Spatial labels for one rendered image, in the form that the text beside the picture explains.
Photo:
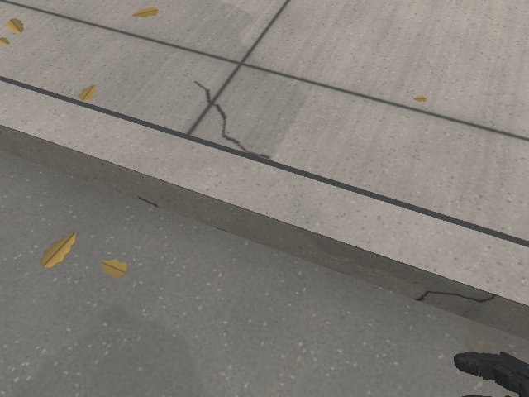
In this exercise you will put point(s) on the robot right hand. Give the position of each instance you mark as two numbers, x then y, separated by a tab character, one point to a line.
507	371

